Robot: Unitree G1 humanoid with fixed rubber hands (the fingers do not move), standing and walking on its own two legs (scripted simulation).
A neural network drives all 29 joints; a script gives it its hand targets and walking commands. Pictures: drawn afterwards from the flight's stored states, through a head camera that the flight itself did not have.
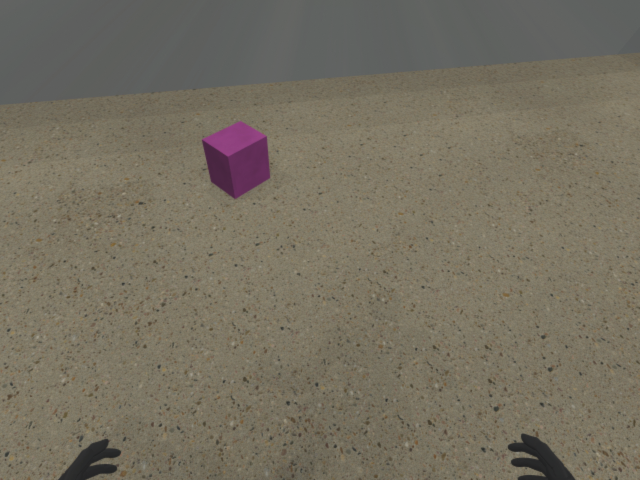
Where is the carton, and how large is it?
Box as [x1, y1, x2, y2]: [202, 121, 269, 198]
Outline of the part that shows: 240,121 202,139 211,181 234,198 269,177 266,136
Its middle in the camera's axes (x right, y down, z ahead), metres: -0.39 -0.36 +1.85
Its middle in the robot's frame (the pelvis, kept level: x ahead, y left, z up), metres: +1.59 +0.35 -0.64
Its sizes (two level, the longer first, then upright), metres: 0.223 0.185 0.241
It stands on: the floor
